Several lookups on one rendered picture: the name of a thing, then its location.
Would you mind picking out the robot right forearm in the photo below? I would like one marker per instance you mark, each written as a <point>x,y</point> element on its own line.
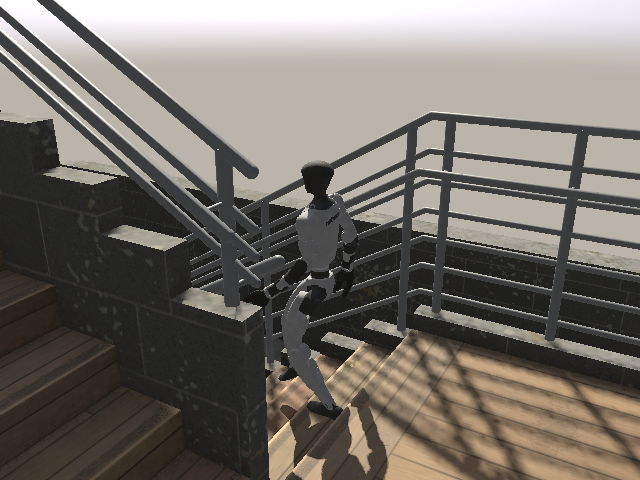
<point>348,255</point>

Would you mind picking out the robot right shin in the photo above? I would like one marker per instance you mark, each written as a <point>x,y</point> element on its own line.
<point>284,338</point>

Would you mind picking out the robot right hand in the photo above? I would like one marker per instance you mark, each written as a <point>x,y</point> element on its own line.
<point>344,276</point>

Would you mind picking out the robot left forearm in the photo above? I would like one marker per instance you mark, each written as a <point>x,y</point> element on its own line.
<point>294,275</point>

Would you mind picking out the robot right upper arm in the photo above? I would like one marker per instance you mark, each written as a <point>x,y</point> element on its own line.
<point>349,233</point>

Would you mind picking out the robot left hand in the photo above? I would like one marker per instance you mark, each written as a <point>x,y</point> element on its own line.
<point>258,298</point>

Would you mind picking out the robot left upper arm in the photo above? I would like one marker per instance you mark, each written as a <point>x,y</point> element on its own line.
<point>305,226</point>

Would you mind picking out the robot left shin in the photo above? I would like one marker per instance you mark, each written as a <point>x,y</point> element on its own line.
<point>311,375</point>

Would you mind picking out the robot shin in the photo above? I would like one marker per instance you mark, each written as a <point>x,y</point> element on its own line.
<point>311,375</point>
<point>284,338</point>

